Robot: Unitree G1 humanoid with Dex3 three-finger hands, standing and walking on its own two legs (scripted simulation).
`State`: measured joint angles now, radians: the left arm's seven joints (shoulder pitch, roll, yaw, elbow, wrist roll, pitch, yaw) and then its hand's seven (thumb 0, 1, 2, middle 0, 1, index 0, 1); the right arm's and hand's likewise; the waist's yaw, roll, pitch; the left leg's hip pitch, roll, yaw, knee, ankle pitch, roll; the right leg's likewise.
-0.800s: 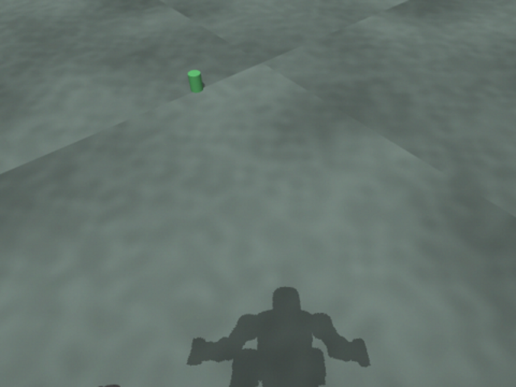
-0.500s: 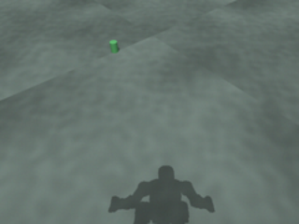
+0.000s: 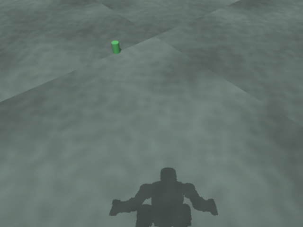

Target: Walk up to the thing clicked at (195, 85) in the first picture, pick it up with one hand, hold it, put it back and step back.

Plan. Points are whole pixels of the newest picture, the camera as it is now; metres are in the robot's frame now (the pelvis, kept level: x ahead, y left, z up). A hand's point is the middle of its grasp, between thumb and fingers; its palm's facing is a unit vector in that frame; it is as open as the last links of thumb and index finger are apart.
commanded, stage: stand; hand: left
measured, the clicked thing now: (115, 47) +2.08 +0.45 -0.72
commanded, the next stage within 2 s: walk up in 0.32 s
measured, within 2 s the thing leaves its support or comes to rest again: neither
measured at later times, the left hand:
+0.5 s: hand out of the picture +0.07 +0.28 -0.15, palm faces +0.05 -0.93 -0.36, open 7.4 cm
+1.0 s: hand (51, 167) +0.33 +0.38 -0.14, palm faces -0.01 -0.95 -0.32, open 7.4 cm
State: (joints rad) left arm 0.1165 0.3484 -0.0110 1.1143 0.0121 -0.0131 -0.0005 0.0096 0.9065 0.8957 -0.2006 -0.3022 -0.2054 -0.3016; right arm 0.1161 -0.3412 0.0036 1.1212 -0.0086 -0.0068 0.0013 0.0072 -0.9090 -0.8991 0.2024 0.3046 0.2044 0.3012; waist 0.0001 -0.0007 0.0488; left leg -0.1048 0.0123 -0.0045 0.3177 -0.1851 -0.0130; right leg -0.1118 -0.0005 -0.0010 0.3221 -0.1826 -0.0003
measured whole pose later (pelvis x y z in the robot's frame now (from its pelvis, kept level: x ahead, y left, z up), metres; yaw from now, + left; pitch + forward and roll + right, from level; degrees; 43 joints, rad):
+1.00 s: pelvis +0.24 +0.10 -0.01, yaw +5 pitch -2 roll +1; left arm 0.17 0.45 0.05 0.96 0.02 -0.04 -0.12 0.01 0.91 0.90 -0.20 -0.30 -0.20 -0.30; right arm 0.34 -0.40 -0.06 0.96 0.00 -0.09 0.07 0.01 -0.90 -0.90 0.21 0.31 0.21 0.30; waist -0.04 -0.05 0.03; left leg 0.00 0.00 0.10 0.34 -0.30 0.02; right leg -0.57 -0.13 -0.01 0.72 -0.14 0.01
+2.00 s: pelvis +0.85 +0.12 -0.03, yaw +5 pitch -2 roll +1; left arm 0.16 0.42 0.06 0.90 0.02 -0.06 -0.09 0.01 0.91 0.90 -0.20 -0.30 -0.20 -0.30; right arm 0.37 -0.43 -0.06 0.91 -0.01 -0.07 0.04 0.01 -0.90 -0.90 0.21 0.31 0.21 0.30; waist -0.04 0.02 0.06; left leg -0.04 0.09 0.12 0.64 -0.50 -0.01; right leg -0.45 -0.06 -0.08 0.62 -0.14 -0.04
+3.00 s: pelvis +1.30 +0.13 -0.03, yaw +6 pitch -3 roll +1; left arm 0.22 0.40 0.05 0.87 0.01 -0.09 -0.06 0.01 0.91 0.90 -0.20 -0.30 -0.21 -0.30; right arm 0.32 -0.44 -0.05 0.91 0.00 -0.03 0.03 0.01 -0.91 -0.90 0.20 0.30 0.20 0.30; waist 0.00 0.04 0.08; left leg -0.29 0.04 0.01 1.05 -0.46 0.03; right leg -0.37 -0.06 -0.07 0.64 -0.22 -0.03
